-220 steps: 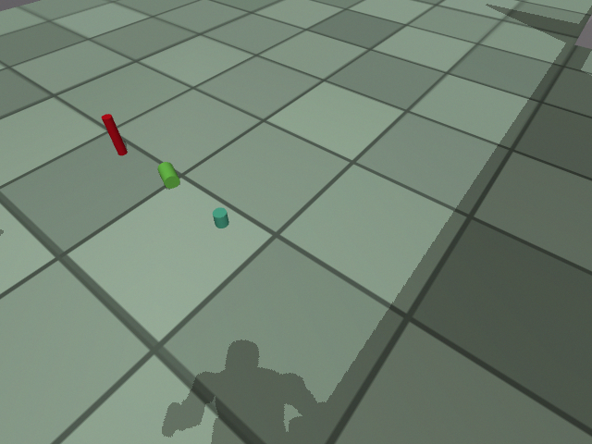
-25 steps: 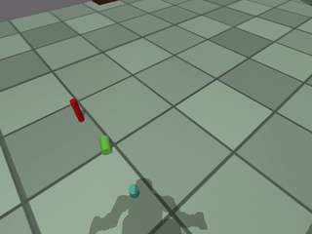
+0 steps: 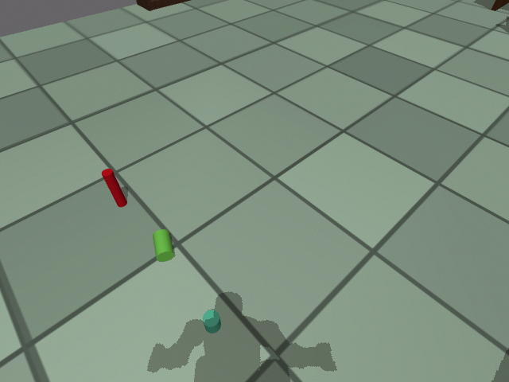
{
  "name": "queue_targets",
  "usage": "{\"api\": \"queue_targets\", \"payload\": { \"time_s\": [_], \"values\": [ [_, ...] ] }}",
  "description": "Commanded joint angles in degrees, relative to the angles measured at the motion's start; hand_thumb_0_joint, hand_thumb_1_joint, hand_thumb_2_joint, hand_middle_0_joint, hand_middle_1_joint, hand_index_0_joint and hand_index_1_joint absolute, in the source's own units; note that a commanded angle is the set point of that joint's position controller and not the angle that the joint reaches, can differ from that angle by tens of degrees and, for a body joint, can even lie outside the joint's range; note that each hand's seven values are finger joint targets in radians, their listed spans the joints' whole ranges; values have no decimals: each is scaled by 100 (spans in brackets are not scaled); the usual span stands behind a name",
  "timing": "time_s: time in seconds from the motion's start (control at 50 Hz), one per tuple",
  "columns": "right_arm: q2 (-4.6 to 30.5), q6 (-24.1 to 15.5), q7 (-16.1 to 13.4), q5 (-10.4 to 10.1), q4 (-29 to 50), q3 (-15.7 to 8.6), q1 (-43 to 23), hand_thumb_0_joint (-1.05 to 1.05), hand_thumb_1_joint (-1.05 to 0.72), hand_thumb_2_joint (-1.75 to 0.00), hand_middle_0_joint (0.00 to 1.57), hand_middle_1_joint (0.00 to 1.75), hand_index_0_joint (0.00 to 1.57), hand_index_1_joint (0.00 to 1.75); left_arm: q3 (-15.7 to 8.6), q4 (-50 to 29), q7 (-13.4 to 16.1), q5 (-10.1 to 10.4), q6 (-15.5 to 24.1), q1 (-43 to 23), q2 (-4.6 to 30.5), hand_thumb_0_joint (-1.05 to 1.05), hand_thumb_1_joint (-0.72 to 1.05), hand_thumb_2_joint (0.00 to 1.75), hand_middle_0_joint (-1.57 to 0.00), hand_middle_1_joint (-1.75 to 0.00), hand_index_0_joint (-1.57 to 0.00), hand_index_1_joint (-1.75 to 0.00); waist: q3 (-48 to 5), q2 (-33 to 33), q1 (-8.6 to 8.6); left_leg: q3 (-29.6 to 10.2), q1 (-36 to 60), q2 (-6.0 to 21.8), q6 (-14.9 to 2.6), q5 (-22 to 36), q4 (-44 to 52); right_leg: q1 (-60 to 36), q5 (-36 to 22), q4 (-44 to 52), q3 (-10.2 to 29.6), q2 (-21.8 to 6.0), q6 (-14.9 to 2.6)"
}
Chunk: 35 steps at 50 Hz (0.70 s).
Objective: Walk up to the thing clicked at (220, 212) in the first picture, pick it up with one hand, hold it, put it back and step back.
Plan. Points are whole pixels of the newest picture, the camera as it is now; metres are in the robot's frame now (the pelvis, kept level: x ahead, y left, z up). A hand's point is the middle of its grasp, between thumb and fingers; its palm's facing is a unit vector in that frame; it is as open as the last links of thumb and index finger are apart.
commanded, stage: walk up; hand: left
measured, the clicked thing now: (212, 321) +0.48 +0.18 -0.74
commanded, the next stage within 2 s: none
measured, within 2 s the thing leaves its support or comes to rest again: neither
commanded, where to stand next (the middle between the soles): +0.10 +0.00 m, yaw +0 degrees
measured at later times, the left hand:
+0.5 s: hand out of the picture +0.08 +0.26 -0.15, palm faces -0.05 -0.93 -0.37, open 7.3 cm
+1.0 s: hand out of the picture +0.06 +0.34 -0.17, palm faces -0.03 -0.91 -0.42, open 7.3 cm
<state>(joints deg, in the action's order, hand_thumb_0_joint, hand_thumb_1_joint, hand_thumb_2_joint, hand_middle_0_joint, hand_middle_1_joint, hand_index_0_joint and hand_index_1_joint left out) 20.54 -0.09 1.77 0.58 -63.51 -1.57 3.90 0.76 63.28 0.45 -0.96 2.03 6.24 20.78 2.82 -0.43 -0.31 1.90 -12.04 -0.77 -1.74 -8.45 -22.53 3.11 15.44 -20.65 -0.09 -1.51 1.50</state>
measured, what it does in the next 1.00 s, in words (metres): steps on the spot: left foot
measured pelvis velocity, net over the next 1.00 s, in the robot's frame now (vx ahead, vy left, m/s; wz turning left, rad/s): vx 0.06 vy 0.05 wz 0.00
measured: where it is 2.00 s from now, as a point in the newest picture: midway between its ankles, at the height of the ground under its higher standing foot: outside the picture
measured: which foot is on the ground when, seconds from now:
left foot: down 0.00-0.78, up 0.80-0.96, down 0.98-1.00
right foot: down 0.00-1.00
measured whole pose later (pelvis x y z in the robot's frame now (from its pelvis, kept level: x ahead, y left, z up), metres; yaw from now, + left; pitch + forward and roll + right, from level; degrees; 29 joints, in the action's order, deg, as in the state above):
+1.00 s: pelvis +0.06 +0.05 -0.02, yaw +0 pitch -4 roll -1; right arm 24.7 -0.4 3.9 1.6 -57.3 -5.3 10.6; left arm -3.1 58.9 0.2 -2.0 1.1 16.7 24.2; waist 6.7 -0.2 0.7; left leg 0.4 -19.8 2.1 0.3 -8.8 -33.7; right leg 1.0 24.9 -31.1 0.5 -5.6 2.3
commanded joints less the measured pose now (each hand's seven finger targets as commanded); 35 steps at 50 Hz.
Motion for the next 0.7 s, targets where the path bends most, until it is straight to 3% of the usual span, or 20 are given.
{"api": "queue_targets", "payload": {
  "time_s": [0.0, 0.14, 0.18, 0.3, 0.4, 0.52, 0.68],
  "values": [
    [1188, -100, -106, -2, 339, -226, -258, 0, -90, -90, 20, 30, 20, 30, -282, -291, 91, 18, 105, -217, 1290, 0, 90, 90, -20, -30, -20, -30, -602, 37, -3, -688, 726, 754, -85, 924, 265, 337, -1182, 373, 389, -585, -287],
    [1225, -92, -113, 8, 307, -244, -327, 0, -90, -90, 20, 30, 20, 30, -269, -255, 81, -8, 71, -223, 1270, 0, 90, 90, -20, -30, -20, -30, -487, 0, 2, -724, 651, 739, -79, 443, 451, 369, -882, 408, 355, -542, -280],
    [1183, -102, -112, -2, 279, -228, -269, 0, -90, -90, 20, 30, 20, 30, -272, -225, 78, 6, 75, -219, 1261, 0, 90, 90, -20, -30, -20, -30, -555, 33, 8, -751, 745, 755, -73, 697, 440, 326, -949, 390, 363, -545, -276],
    [1218, -107, -128, 2, 257, -240, -266, 0, -90, -90, 20, 30, 20, 30, -269, -226, 79, -7, 53, -211, 1235, 0, 90, 90, -20, -30, -20, -30, -521, -19, 0, -756, 769, 765, -101, 557, 514, 353, -929, 375, 326, -528, -271],
    [1158, -94, -123, -11, 234, -219, -226, 0, -90, -90, 20, 30, 20, 30, -291, -195, 97, 9, 70, -150, 1247, 0, 90, 90, -20, -30, -20, -30, -580, 73, 24, -661, 884, 743, -92, 1131, 326, 279, -1290, 432, 363, -574, -242],
    [1197, -64, -128, 6, 225, -239, -239, 0, -90, -90, 20, 30, 20, 30, -291, -211, 97, -13, 42, -211, 1261, 0, 90, 90, -20, -30, -20, -30, -424, 15, -14, -693, 750, 709, -68, 528, 455, 364, -932, 467, 366, -544, -271],
    [1164, -64, -125, 4, 244, -217, -195, 0, -90, -90, 20, 30, 20, 30, -303, -237, 96, -16, 50, -208, 1251, 0, 90, 90, -20, -30, -20, -30, -453, 48, -17, -670, 794, 706, -63, 664, 441, 342, -1052, 510, 390, -549, -251]
  ]
}}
